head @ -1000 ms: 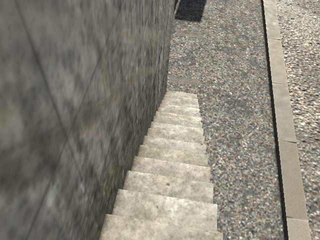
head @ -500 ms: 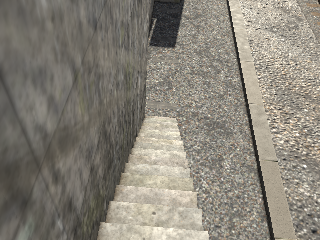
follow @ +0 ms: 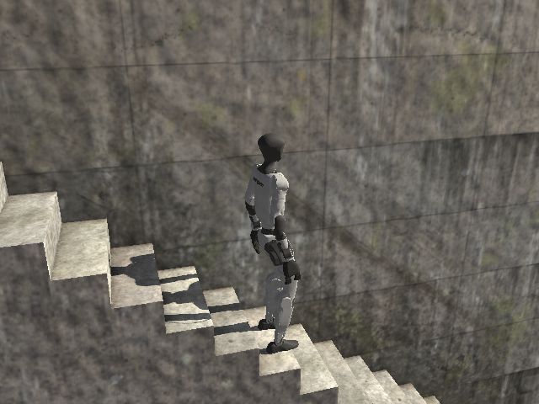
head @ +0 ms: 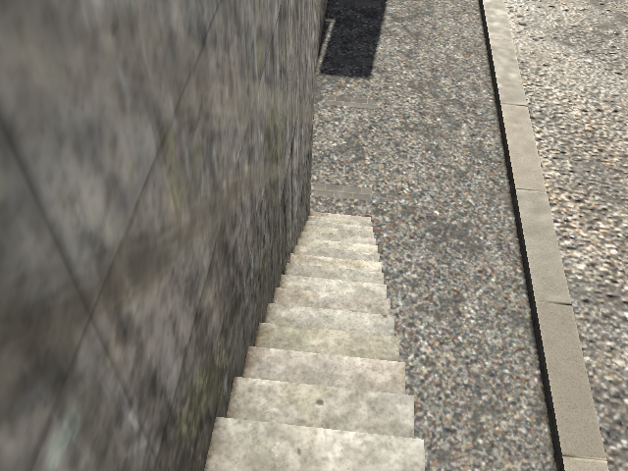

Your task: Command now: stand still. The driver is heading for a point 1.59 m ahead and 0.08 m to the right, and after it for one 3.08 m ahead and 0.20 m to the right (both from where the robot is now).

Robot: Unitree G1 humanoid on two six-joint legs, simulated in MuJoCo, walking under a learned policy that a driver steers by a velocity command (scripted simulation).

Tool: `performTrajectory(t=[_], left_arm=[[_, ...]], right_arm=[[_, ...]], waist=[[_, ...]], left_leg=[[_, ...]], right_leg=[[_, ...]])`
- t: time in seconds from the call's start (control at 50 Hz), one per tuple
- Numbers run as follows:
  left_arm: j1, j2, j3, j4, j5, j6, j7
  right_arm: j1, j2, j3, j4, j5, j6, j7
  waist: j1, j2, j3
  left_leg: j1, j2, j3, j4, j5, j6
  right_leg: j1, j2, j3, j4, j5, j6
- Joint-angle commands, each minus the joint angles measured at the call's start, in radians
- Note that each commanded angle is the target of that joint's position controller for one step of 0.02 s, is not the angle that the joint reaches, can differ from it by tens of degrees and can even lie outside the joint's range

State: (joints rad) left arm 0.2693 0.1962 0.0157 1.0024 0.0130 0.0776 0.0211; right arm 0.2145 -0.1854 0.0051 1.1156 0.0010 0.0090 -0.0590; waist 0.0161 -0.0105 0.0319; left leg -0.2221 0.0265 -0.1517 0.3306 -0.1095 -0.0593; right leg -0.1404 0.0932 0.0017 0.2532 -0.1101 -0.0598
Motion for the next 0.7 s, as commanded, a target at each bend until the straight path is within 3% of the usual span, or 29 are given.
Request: performTrajectory(t=[0.02, 0.08, 0.34, 0.4, 0.7], left_arm=[[0.024, 0.090, 0.012, -0.034, 0.005, -0.016, -0.004], [0.012, 0.086, 0.009, -0.034, -0.001, -0.026, -0.012], [-0.016, 0.081, 0.004, -0.048, -0.002, -0.031, -0.017], [-0.019, 0.074, -0.001, -0.051, -0.008, -0.034, -0.020], [-0.010, 0.087, -0.002, -0.047, -0.005, -0.034, -0.024]], right_arm=[[0.038, -0.107, -0.017, -0.029, -0.006, -0.003, -0.005], [0.067, -0.102, -0.015, -0.034, -0.009, 0.002, -0.012], [0.104, -0.119, -0.020, -0.044, -0.006, -0.006, -0.014], [0.083, -0.118, -0.018, -0.052, -0.007, -0.007, -0.020], [0.069, -0.123, -0.018, -0.064, -0.005, -0.007, -0.019]], waist=[[-0.001, 0.034, 0.006], [-0.010, 0.013, 0.000], [-0.011, 0.021, -0.016], [-0.007, 0.025, -0.041], [-0.014, 0.018, -0.025]], left_leg=[[-0.029, 0.028, -0.012, -0.042, -0.027, 0.046], [-0.014, 0.031, -0.015, -0.043, -0.017, 0.044], [-0.017, 0.043, -0.020, -0.062, 0.022, 0.042], [0.003, 0.055, -0.029, -0.069, 0.078, 0.038], [0.028, 0.052, -0.018, -0.074, 0.072, 0.023]], right_leg=[[-0.015, -0.124, 0.119, -0.096, -0.136, 0.036], [-0.030, -0.126, 0.120, -0.104, -0.149, 0.031], [0.006, -0.122, 0.118, -0.088, -0.090, 0.028], [0.035, -0.126, 0.116, -0.077, -0.015, 0.028], [0.019, -0.130, 0.130, -0.102, -0.014, 0.025]])
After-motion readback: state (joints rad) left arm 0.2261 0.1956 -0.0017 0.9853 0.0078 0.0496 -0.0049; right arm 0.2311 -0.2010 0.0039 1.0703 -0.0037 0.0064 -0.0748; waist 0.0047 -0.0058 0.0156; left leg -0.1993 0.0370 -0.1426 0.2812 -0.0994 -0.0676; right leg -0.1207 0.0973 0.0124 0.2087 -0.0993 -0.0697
